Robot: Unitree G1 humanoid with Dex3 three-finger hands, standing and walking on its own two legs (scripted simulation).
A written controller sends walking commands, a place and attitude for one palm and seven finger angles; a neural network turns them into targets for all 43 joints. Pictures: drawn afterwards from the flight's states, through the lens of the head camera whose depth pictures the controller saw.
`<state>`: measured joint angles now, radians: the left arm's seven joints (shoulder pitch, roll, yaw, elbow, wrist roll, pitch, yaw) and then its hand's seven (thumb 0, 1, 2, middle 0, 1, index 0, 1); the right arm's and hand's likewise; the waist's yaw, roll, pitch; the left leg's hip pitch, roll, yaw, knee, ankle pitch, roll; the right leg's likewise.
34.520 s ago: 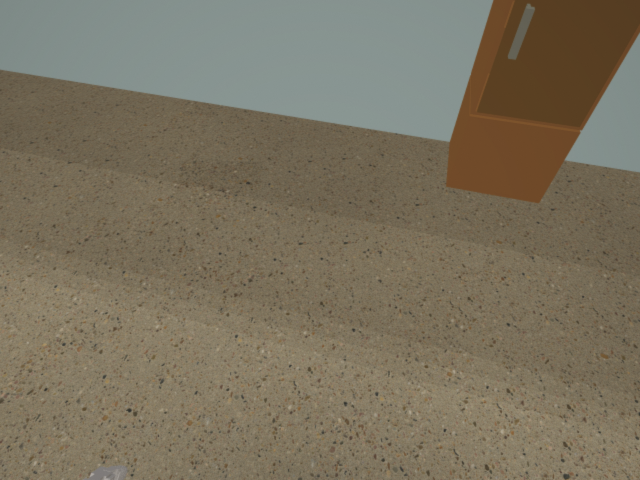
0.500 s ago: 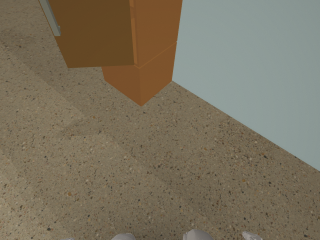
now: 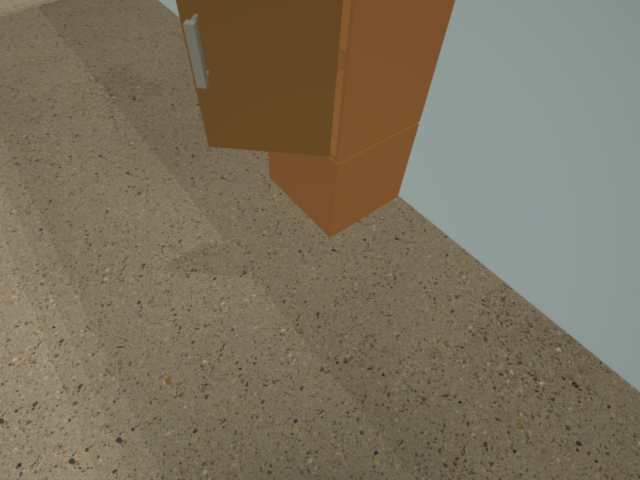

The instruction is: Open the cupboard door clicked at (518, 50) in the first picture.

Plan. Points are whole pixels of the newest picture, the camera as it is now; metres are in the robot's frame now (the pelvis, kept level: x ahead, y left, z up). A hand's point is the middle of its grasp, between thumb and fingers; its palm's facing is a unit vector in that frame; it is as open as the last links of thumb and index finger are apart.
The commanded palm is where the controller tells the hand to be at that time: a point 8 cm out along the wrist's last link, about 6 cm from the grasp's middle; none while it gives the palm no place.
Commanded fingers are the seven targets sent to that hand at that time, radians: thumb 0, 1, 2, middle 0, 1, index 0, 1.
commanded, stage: take the last steps up to it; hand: left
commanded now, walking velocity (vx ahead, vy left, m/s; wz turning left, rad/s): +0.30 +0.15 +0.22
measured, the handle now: (199, 51) +1.03 +0.41 -0.02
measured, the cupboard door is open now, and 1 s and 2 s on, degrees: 48 48 48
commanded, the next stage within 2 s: come to a stop and stand still in 1.28 s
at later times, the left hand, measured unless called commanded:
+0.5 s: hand (199, 417) +0.21 +0.20 -0.16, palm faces +0.09 -0.97 -0.22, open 7.4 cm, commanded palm none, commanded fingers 0.00 0.90 0.90 -0.20 -0.30 -0.20 -0.30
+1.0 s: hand (142, 375) +0.27 +0.31 -0.17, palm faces +0.16 -0.97 -0.19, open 7.4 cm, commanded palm none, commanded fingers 0.00 0.90 0.90 -0.20 -0.30 -0.20 -0.30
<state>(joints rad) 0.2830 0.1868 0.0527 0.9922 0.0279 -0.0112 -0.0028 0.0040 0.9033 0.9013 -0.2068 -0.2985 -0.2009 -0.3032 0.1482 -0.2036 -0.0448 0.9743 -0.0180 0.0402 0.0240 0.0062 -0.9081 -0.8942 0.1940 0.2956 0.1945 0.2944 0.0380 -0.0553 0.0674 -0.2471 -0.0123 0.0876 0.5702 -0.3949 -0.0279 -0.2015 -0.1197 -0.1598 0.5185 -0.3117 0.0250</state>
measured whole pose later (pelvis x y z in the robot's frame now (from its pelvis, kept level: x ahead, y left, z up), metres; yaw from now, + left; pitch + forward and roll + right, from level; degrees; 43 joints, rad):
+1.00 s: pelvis +0.28 +0.12 +0.00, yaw +5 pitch +1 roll +0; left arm 0.26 0.21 0.07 1.07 0.03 0.00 -0.01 0.01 0.91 0.90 -0.20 -0.30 -0.19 -0.30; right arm 0.23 -0.16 -0.04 0.99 -0.03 -0.06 -0.02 -0.01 -0.94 -0.89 0.20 0.30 0.20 0.30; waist 0.04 -0.04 0.05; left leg -0.23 -0.01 0.15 0.42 -0.21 0.07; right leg -0.53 -0.11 -0.08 1.12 -0.32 0.01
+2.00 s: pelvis +0.47 +0.14 -0.01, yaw +2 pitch +0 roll +0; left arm 0.25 0.19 0.03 0.97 0.03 0.02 0.05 0.00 0.91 0.90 -0.20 -0.30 -0.20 -0.30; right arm 0.15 -0.23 -0.06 0.96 -0.01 0.06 -0.01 0.00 -0.91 -0.89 0.20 0.30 0.20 0.29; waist 0.02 0.03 0.05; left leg -0.37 0.02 0.04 0.73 -0.38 -0.02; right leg -0.23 -0.01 -0.02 0.57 -0.33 -0.02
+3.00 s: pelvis +0.48 +0.17 +0.00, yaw +0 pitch +0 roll +0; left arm 0.25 0.23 -0.01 1.07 0.02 -0.01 0.03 0.00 0.91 0.90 -0.20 -0.30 -0.20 -0.30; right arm 0.16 -0.21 0.01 1.08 -0.01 -0.02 -0.01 0.00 -0.91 -0.89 0.20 0.30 0.20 0.29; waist 0.02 -0.03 0.02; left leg -0.20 -0.03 0.08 0.45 -0.25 0.06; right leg -0.14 -0.04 0.01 0.43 -0.29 0.04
